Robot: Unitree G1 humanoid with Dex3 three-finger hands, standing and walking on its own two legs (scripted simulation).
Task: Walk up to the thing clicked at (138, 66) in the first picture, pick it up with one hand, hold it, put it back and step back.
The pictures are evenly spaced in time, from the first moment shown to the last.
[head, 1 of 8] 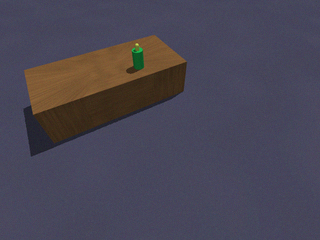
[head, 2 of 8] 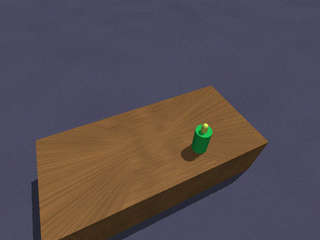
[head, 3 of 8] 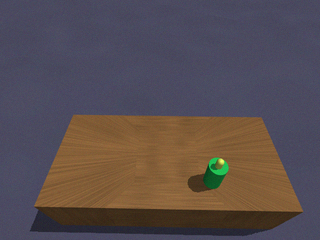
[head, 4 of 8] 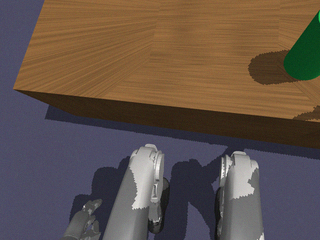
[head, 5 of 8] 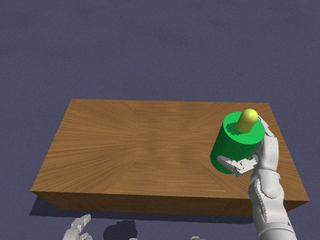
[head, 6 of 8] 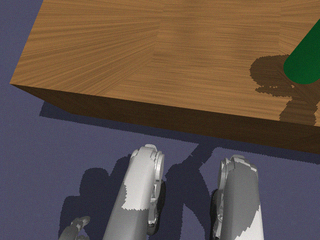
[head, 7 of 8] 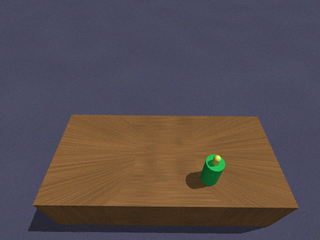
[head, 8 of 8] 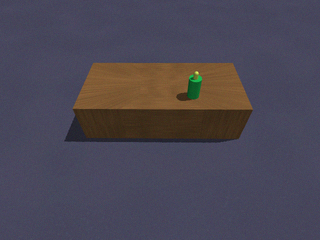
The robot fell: no
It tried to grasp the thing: yes
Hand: right
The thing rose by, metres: 0.39
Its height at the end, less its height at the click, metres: +0.00
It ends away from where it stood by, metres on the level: 0.00
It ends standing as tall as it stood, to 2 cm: yes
